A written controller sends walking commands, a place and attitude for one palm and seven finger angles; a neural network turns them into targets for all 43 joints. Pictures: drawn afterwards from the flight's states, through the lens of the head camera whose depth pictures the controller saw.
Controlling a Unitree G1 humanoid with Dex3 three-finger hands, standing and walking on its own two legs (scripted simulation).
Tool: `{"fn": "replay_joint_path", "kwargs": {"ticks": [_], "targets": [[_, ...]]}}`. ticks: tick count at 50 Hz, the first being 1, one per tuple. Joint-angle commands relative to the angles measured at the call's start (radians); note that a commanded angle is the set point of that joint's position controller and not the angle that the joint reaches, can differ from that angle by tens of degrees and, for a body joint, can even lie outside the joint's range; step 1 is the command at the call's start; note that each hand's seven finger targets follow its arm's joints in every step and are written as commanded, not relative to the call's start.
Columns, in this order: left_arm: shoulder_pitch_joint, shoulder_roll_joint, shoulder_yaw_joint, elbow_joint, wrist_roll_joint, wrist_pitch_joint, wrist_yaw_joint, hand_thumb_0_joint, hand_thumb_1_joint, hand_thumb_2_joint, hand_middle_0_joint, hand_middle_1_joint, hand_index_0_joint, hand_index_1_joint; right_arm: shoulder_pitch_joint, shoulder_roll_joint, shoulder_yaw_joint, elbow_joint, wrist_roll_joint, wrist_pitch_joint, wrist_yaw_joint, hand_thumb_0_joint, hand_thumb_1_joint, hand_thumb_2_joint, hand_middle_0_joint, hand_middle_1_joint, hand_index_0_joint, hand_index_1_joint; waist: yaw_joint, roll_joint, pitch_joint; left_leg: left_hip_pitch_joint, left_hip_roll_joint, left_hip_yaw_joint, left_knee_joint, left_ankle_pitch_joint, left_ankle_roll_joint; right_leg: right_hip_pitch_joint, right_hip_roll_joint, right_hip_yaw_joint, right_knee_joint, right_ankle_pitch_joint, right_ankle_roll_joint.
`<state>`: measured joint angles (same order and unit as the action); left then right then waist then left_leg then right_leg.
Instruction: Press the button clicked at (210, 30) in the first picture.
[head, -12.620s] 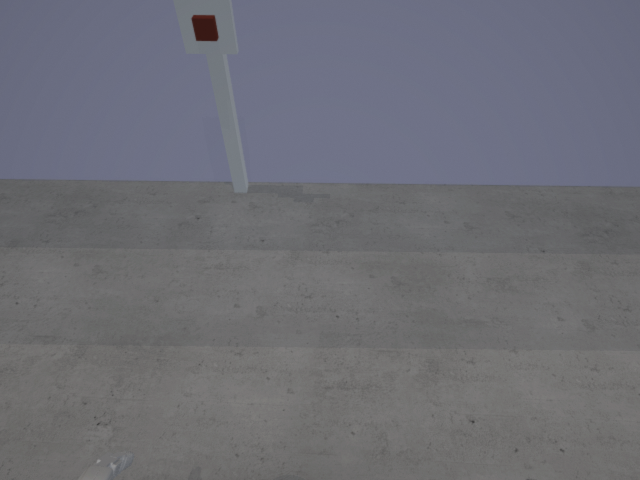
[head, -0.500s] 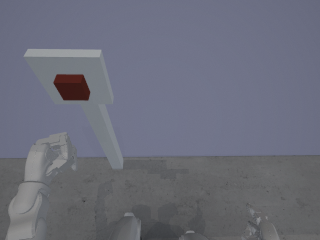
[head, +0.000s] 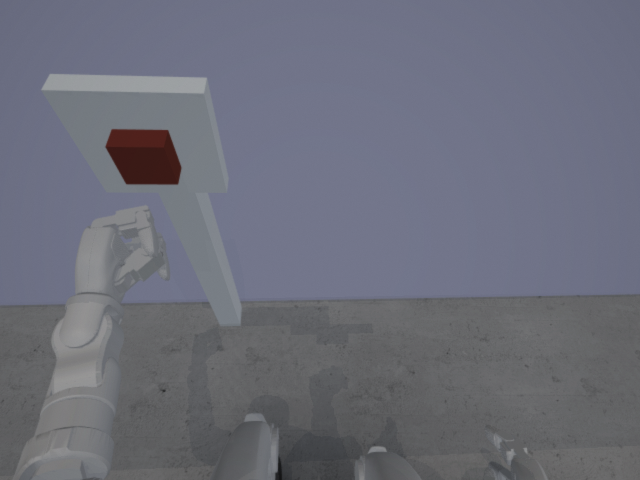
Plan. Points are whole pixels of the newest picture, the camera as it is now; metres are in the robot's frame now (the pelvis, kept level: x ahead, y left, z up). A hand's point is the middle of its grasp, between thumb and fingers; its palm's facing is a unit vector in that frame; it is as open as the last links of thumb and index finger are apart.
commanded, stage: aim a knuckle at the button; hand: left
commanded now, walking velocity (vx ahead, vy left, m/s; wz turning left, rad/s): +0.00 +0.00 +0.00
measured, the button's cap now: (146, 156) +0.50 +0.25 +0.08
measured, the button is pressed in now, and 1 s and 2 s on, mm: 0 0 11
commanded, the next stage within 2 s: press the button with the knuckle in 0.82 s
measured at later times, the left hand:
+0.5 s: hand (164, 247) +0.39 +0.21 +0.04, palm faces +0.09 -1.00 -0.03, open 3.1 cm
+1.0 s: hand (159, 244) +0.39 +0.22 +0.04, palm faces +0.10 -0.99 -0.03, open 3.1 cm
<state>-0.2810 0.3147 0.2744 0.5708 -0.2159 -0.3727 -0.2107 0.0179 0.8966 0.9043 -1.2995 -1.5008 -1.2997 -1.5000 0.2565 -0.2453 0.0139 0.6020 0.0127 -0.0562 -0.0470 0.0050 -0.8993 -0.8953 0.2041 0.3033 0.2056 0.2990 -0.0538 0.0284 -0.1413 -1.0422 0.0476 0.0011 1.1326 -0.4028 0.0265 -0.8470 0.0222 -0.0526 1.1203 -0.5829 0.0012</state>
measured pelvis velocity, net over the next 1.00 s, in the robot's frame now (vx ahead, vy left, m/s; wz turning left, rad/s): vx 0.00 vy -0.02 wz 0.00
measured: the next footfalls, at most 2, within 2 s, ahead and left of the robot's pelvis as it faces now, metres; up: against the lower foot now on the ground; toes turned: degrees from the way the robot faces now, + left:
none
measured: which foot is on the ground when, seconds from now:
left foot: down 0.00-1.00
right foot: down 0.00-1.00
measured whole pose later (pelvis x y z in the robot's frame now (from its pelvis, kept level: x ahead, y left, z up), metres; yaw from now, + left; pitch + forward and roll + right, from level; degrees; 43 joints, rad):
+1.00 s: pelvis +0.00 -0.02 +0.00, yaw +0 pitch +19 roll -3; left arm -0.37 0.37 0.35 0.73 -0.22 -0.42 -0.26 0.02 0.90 0.90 -1.30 -1.50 -1.30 -1.50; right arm 0.27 -0.25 0.01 0.61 0.02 0.01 -0.04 0.00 -0.90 -0.90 0.20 0.30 0.20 0.30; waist -0.06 0.02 -0.14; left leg -1.06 0.06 -0.01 1.15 -0.41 0.00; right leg -0.87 0.04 -0.06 1.14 -0.60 -0.02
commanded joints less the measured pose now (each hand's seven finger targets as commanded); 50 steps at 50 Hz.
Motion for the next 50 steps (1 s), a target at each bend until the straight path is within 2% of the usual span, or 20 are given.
{"fn": "replay_joint_path", "kwargs": {"ticks": [1, 2, 5, 7, 8, 11, 16, 19, 20, 23, 24, 29, 30, 31, 32, 35, 40, 43, 47, 50], "targets": [[-0.354, 0.208, 0.063, -0.134, 0.003, -0.087, 0.003, 0.000, 0.900, 0.900, -1.300, -1.500, -1.300, -1.500, 0.052, -0.172, -0.066, -0.092, 0.003, -0.018, -0.014, 0.000, -0.900, -0.900, 0.200, 0.300, 0.200, 0.300, -0.014, 0.056, -0.334, 0.481, -0.002, -0.086, -0.136, 0.121, -0.010, -0.118, 0.024, -0.001, -0.162, 0.187, -0.026], [-0.387, 0.198, 0.049, -0.114, 0.006, -0.087, 0.002, 0.000, 0.900, 0.900, -1.300, -1.500, -1.300, -1.500, 0.055, -0.173, -0.065, -0.090, 0.002, -0.013, -0.014, 0.000, -0.900, -0.900, 0.200, 0.300, 0.200, 0.300, -0.025, 0.052, -0.331, 0.477, -0.002, -0.085, -0.131, 0.118, -0.008, -0.128, 0.023, 0.000, -0.163, 0.188, -0.025], [-0.442, 0.245, 0.088, -0.074, 0.016, -0.093, 0.007, 0.000, 0.900, 0.900, -1.300, -1.500, -1.300, -1.500, 0.067, -0.176, -0.066, -0.079, 0.000, -0.001, -0.012, 0.000, -0.900, -0.900, 0.200, 0.300, 0.200, 0.300, -0.015, 0.077, -0.364, 0.485, -0.001, -0.085, -0.117, 0.141, -0.010, -0.132, 0.023, 0.004, -0.153, 0.200, -0.028], [-0.456, 0.246, 0.088, -0.045, 0.019, -0.093, 0.006, 0.000, 0.900, 0.900, -1.300, -1.500, -1.300, -1.500, 0.076, -0.176, -0.067, -0.080, -0.002, 0.010, -0.010, 0.000, -0.900, -0.900, 0.200, 0.300, 0.200, 0.300, -0.015, 0.065, -0.370, 0.476, -0.002, -0.083, -0.115, 0.140, -0.010, -0.126, 0.024, 0.005, -0.152, 0.200, -0.027], [-0.458, 0.238, 0.078, -0.061, 0.019, -0.096, 0.004, 0.000, 0.900, 0.900, -1.300, -1.500, -1.300, -1.500, 0.075, -0.175, -0.068, -0.082, -0.002, 0.012, -0.009, 0.000, -0.900, -0.900, 0.200, 0.300, 0.200, 0.300, -0.011, 0.097, -0.388, 0.499, -0.001, -0.083, -0.117, 0.152, -0.011, -0.131, 0.024, 0.004, -0.150, 0.204, -0.029], [-0.349, 0.235, 0.090, -0.106, 0.009, -0.096, 0.000, 0.000, 0.900, 0.900, -1.300, -1.500, -1.300, -1.500, 0.081, -0.175, -0.074, -0.103, -0.002, 0.023, 0.003, 0.000, -0.900, -0.900, 0.200, 0.300, 0.200, 0.300, 0.018, 0.103, -0.458, 0.548, 0.000, -0.076, -0.123, 0.248, -0.013, -0.072, 0.027, 0.001, -0.152, 0.271, -0.033], [-0.272, 0.232, 0.103, -0.099, -0.005, -0.079, 0.002, 0.000, 0.900, 0.900, -1.300, -1.500, -1.300, -1.500, 0.081, -0.170, -0.078, -0.105, 0.008, 0.040, 0.008, 0.000, -0.900, -0.900, 0.200, 0.300, 0.200, 0.300, 0.005, 0.017, -0.375, 0.459, -0.005, -0.051, -0.123, 0.243, -0.001, -0.026, 0.030, 0.006, -0.169, 0.321, -0.020], [-0.341, 0.210, 0.080, -0.114, -0.006, -0.094, 0.007, 0.000, 0.900, 0.900, -1.300, -1.500, -1.300, -1.500, 0.077, -0.166, -0.076, -0.099, 0.009, 0.041, 0.005, 0.000, -0.900, -0.900, 0.200, 0.300, 0.200, 0.300, -0.019, 0.020, -0.316, 0.429, -0.008, -0.050, -0.120, 0.198, 0.004, -0.047, 0.029, 0.013, -0.176, 0.291, -0.019], [-0.330, 0.229, 0.100, -0.125, -0.001, -0.106, 0.010, 0.000, 0.900, 0.900, -1.300, -1.500, -1.300, -1.500, 0.077, -0.168, -0.079, -0.097, 0.008, 0.040, 0.003, 0.000, -0.900, -0.900, 0.200, 0.300, 0.200, 0.300, -0.006, 0.038, -0.341, 0.450, -0.006, -0.051, -0.120, 0.209, 0.000, -0.050, 0.029, 0.012, -0.169, 0.291, -0.020], [-0.328, 0.213, 0.079, -0.161, -0.002, -0.134, 0.006, 0.000, 0.900, 0.900, -1.300, -1.500, -1.300, -1.500, 0.076, -0.164, -0.079, -0.095, 0.006, 0.034, 0.002, 0.000, -0.900, -0.900, 0.200, 0.300, 0.200, 0.300, -0.011, 0.058, -0.370, 0.484, -0.007, -0.052, -0.120, 0.218, -0.001, -0.048, 0.029, 0.015, -0.171, 0.290, -0.021], [-0.365, 0.210, 0.064, -0.178, 0.000, -0.147, 0.005, 0.000, 0.900, 0.900, -1.300, -1.500, -1.300, -1.500, 0.074, -0.163, -0.078, -0.087, 0.005, 0.031, 0.000, 0.000, -0.900, -0.900, 0.200, 0.300, 0.200, 0.300, -0.025, 0.079, -0.369, 0.496, -0.005, -0.056, -0.111, 0.225, 0.001, -0.063, 0.029, 0.016, -0.167, 0.294, -0.024], [-0.410, 0.206, 0.048, -0.110, 0.002, -0.136, -0.011, 0.000, 0.900, 0.900, -1.300, -1.500, -1.300, -1.500, 0.069, -0.165, -0.073, -0.074, 0.007, 0.028, -0.006, 0.000, -0.900, -0.900, 0.200, 0.300, 0.200, 0.300, -0.033, 0.076, -0.342, 0.474, -0.008, -0.062, -0.107, 0.171, 0.001, -0.084, 0.026, 0.019, -0.174, 0.253, -0.023], [-0.394, 0.219, 0.066, -0.069, 0.003, -0.124, -0.013, 0.000, 0.900, 0.900, -1.300, -1.500, -1.300, -1.500, 0.069, -0.167, -0.073, -0.072, 0.009, 0.029, -0.008, 0.000, -0.900, -0.900, 0.200, 0.300, 0.200, 0.300, -0.025, 0.049, -0.338, 0.461, -0.008, -0.060, -0.109, 0.159, 0.001, -0.081, 0.026, 0.020, -0.177, 0.246, -0.021], [-0.412, 0.224, 0.064, -0.070, 0.002, -0.120, -0.014, 0.000, 0.900, 0.900, -1.300, -1.500, -1.300, -1.500, 0.066, -0.167, -0.071, -0.072, 0.009, 0.030, -0.010, 0.000, -0.900, -0.900, 0.200, 0.300, 0.200, 0.300, -0.026, 0.069, -0.339, 0.457, -0.010, -0.058, -0.108, 0.166, 0.002, -0.076, 0.024, 0.023, -0.177, 0.256, -0.021], [-0.408, 0.221, 0.066, -0.061, 0.000, -0.113, -0.015, 0.000, 0.900, 0.900, -1.300, -1.500, -1.300, -1.500, 0.068, -0.167, -0.071, -0.075, 0.009, 0.031, -0.009, 0.000, -0.900, -0.900, 0.200, 0.300, 0.200, 0.300, -0.022, 0.048, -0.348, 0.457, -0.011, -0.059, -0.107, 0.170, 0.002, -0.068, 0.024, 0.022, -0.176, 0.261, -0.021], [-0.355, 0.238, 0.090, -0.084, -0.004, -0.110, -0.014, 0.000, 0.900, 0.900, -1.300, -1.500, -1.300, -1.500, 0.063, -0.165, -0.073, -0.090, 0.009, 0.032, -0.005, 0.000, -0.900, -0.900, 0.200, 0.300, 0.200, 0.300, 0.005, 0.069, -0.406, 0.483, -0.013, -0.051, -0.103, 0.223, 0.000, -0.034, 0.022, 0.025, -0.168, 0.311, -0.023], [-0.324, 0.266, 0.124, -0.044, -0.009, -0.102, -0.014, 0.000, 0.900, 0.900, -1.300, -1.500, -1.300, -1.500, 0.054, -0.159, -0.066, -0.101, 0.011, 0.041, -0.004, 0.000, -0.900, -0.900, 0.200, 0.300, 0.200, 0.300, 0.001, -0.009, -0.350, 0.373, -0.018, -0.030, -0.094, 0.197, 0.011, 0.019, 0.023, 0.045, -0.174, 0.342, -0.010], [-0.361, 0.260, 0.114, -0.041, -0.012, -0.102, -0.029, 0.000, 0.900, 0.900, -1.300, -1.500, -1.300, -1.500, 0.054, -0.158, -0.065, -0.102, 0.014, 0.044, -0.006, 0.000, -0.900, -0.900, 0.200, 0.300, 0.200, 0.300, -0.011, 0.005, -0.327, 0.350, -0.021, -0.025, -0.090, 0.166, 0.012, 0.009, 0.021, 0.051, -0.178, 0.318, -0.008], [-0.396, 0.291, 0.133, -0.071, -0.020, -0.125, -0.054, 0.000, 0.900, 0.900, -1.300, -1.500, -1.300, -1.500, 0.061, -0.162, -0.068, -0.089, 0.013, 0.041, -0.012, 0.000, -0.900, -0.900, 0.200, 0.300, 0.200, 0.300, -0.012, 0.048, -0.373, 0.391, -0.017, -0.028, -0.079, 0.194, 0.011, 0.002, 0.022, 0.057, -0.173, 0.335, -0.012], [-0.458, 0.283, 0.115, -0.063, -0.019, -0.137, -0.069, 0.000, 0.900, 0.900, -1.300, -1.500, -1.300, -1.500, 0.071, -0.163, -0.070, -0.068, 0.013, 0.035, -0.017, 0.000, -0.900, -0.900, 0.200, 0.300, 0.200, 0.300, -0.028, 0.058, -0.387, 0.419, -0.013, -0.039, -0.066, 0.214, 0.011, -0.029, 0.026, 0.052, -0.162, 0.341, -0.014]]}}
